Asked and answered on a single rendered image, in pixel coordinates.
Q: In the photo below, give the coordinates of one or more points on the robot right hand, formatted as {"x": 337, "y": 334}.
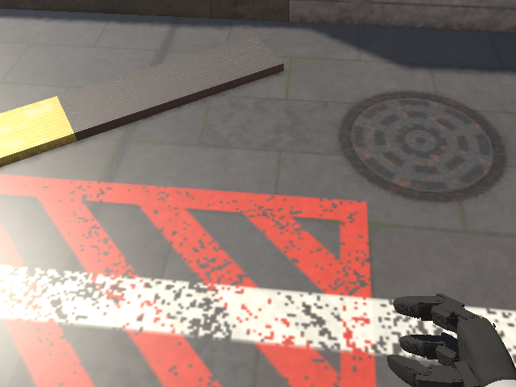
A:
{"x": 477, "y": 357}

